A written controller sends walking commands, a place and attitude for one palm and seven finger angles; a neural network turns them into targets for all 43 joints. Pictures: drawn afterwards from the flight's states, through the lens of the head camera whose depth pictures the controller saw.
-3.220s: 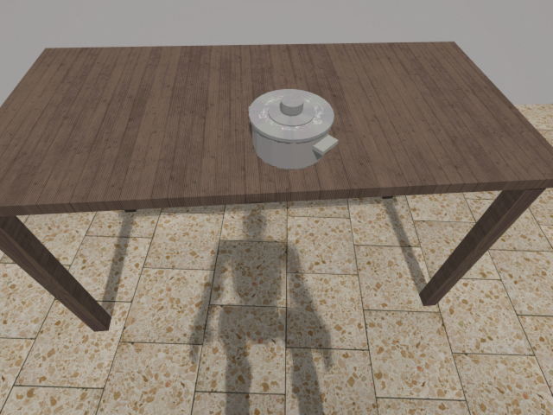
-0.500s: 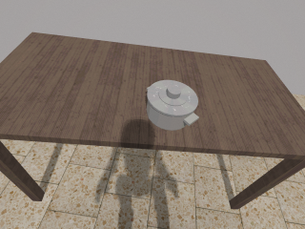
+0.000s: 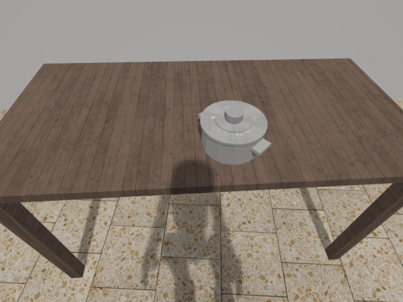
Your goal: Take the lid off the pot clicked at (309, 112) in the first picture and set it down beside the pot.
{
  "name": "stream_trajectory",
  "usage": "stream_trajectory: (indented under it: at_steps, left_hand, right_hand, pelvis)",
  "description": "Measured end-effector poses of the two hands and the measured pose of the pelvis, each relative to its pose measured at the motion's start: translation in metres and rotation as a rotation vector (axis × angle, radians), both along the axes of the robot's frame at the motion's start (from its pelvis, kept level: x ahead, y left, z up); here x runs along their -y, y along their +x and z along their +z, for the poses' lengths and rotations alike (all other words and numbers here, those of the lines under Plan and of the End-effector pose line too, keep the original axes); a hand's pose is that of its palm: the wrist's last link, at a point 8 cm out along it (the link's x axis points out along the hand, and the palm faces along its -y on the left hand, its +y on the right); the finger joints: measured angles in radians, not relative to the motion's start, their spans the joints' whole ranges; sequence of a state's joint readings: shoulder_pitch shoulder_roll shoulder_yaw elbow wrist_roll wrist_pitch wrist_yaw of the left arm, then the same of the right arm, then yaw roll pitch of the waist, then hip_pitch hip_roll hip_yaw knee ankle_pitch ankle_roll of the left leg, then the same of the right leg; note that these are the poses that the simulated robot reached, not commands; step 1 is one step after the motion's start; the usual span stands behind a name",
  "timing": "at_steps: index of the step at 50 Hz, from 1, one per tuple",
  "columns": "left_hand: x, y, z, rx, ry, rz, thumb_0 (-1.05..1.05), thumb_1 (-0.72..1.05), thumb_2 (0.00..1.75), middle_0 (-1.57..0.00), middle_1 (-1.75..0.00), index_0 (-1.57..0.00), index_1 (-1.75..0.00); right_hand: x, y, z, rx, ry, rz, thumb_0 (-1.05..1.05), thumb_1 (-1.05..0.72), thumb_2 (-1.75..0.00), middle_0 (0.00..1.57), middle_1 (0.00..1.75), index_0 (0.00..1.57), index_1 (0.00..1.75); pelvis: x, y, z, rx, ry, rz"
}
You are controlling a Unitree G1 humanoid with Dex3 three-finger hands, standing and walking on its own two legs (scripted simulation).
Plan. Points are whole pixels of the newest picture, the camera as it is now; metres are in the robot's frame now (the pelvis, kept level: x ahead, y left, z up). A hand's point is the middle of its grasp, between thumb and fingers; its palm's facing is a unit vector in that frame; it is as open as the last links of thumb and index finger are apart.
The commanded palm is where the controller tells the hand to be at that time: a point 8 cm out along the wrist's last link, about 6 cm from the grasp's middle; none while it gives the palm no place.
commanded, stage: come to a stop and stand still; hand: left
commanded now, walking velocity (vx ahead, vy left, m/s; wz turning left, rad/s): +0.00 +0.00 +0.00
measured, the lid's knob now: (234, 114) +0.56 -0.06 +0.07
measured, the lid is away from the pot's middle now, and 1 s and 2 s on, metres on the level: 0.00 0.00 0.00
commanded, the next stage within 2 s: look again from close up in 1.26 s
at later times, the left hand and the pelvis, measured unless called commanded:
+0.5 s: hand out of the picture -0.12 +0.18 -0.19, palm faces +0.18 -0.97 -0.14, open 7.4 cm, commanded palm none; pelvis -0.02 +0.04 -0.01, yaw +1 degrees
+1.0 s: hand out of the picture +0.04 +0.28 -0.18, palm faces +0.03 -0.98 -0.20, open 7.4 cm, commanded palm none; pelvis +0.00 +0.10 +0.01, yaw -1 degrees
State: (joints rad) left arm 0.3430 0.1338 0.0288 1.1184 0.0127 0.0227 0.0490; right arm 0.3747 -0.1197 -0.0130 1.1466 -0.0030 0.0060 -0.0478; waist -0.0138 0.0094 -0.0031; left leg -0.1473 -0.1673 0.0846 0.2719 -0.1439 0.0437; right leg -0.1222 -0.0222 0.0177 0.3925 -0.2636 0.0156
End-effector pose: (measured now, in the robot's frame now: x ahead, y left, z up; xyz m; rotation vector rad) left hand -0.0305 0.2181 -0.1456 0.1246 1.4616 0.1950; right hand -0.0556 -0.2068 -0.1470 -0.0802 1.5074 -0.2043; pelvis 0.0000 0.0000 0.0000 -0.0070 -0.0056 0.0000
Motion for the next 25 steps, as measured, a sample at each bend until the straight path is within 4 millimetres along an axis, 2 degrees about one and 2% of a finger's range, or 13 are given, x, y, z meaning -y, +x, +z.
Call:
stream_trajectory:
  at_steps: [8, 13, 20, 25]
  left_hand:
    - [0.010, -0.035, -0.009, -0.082, -0.050, 0.007, 0.00, 0.91, 0.90, -0.19, -0.30, -0.20, -0.30]
    - [0.013, -0.053, -0.005, -0.077, -0.067, 0.065, 0.00, 0.91, 0.90, -0.20, -0.30, -0.20, -0.30]
    - [0.006, -0.077, -0.010, -0.136, -0.091, 0.077, 0.00, 0.91, 0.90, -0.20, -0.30, -0.20, -0.30]
    - [-0.011, -0.094, -0.014, -0.119, -0.074, 0.152, 0.00, 0.91, 0.90, -0.20, -0.30, -0.20, -0.30]
  right_hand:
    - [-0.011, 0.006, 0.000, 0.035, -0.002, 0.004, 0.01, -0.90, -0.90, 0.20, 0.30, 0.20, 0.30]
    - [-0.010, 0.021, 0.002, 0.046, -0.017, 0.039, 0.01, -0.90, -0.90, 0.20, 0.30, 0.20, 0.30]
    - [-0.012, 0.041, 0.004, 0.108, -0.061, 0.059, 0.01, -0.92, -0.90, 0.20, 0.30, 0.20, 0.30]
    - [-0.018, 0.055, 0.006, 0.112, -0.082, 0.081, 0.01, -0.91, -0.90, 0.20, 0.30, 0.20, 0.30]
  pelvis:
    - [-0.007, -0.004, -0.003, 0.007, -0.003, -0.013]
    - [-0.016, -0.006, -0.001, 0.009, -0.010, 0.003]
    - [-0.029, -0.011, -0.005, 0.015, -0.020, 0.001]
    - [-0.045, -0.016, -0.008, 0.017, -0.045, 0.025]
